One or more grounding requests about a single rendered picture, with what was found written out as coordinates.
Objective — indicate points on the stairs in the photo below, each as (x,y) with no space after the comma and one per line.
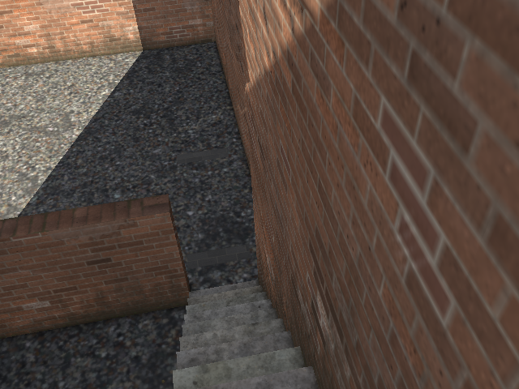
(233,339)

